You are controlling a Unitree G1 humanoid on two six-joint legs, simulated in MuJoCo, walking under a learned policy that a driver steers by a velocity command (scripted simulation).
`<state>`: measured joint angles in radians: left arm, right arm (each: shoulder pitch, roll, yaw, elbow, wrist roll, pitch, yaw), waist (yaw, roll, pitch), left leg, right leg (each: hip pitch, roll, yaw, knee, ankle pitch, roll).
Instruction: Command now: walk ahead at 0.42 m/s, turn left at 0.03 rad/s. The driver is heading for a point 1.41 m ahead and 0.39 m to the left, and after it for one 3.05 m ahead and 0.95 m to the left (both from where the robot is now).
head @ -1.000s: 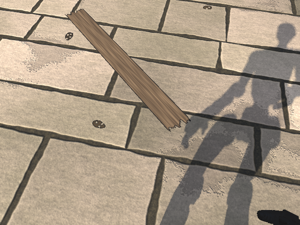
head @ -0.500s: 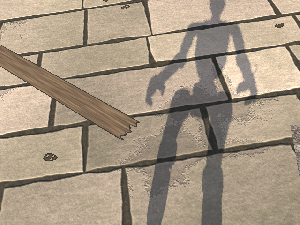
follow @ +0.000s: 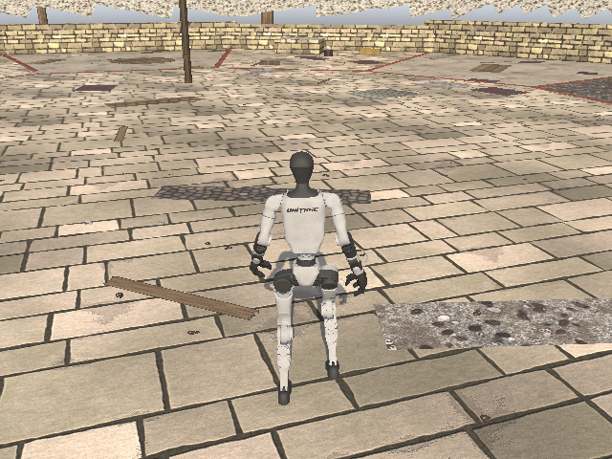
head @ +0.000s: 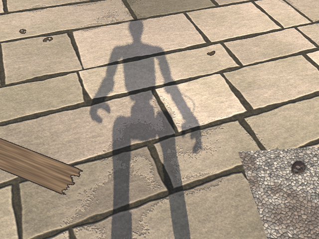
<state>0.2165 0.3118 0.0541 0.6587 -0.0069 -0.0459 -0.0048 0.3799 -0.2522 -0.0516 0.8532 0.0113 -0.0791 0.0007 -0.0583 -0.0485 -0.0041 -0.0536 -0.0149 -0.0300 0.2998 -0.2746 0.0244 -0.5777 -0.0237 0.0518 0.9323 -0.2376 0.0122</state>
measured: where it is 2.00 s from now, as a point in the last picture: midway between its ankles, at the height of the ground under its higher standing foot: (86, 137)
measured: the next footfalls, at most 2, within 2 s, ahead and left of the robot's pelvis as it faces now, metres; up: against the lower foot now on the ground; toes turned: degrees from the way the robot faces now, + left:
right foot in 0.20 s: +0.25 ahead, -0.15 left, +0.00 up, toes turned +5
left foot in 0.70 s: +0.49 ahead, +0.17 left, +0.00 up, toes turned +24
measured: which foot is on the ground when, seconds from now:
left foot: down 0.00-0.20, up 0.22-0.68, down 0.70-1.00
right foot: up 0.00-0.18, down 0.20-0.72, up 0.74-1.00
